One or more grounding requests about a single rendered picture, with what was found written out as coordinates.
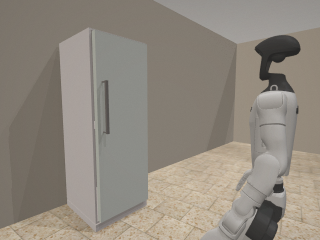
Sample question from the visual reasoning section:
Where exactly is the left robot upper arm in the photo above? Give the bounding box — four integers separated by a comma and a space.
254, 91, 288, 178

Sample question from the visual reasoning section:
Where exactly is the handle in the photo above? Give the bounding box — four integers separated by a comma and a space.
102, 80, 110, 134

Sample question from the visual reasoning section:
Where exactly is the right robot hand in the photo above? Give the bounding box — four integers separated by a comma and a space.
235, 169, 253, 191

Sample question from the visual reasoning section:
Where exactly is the robot left thigh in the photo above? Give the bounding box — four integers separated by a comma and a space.
237, 203, 278, 240

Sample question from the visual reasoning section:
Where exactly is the fridge door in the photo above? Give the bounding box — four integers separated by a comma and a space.
92, 30, 148, 223

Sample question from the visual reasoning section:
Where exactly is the left robot forearm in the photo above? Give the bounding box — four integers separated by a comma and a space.
218, 154, 280, 240

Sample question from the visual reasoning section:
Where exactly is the left robot hand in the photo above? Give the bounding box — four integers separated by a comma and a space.
200, 226, 233, 240

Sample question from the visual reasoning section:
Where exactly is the humanoid robot head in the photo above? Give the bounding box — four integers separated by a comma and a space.
255, 35, 301, 93

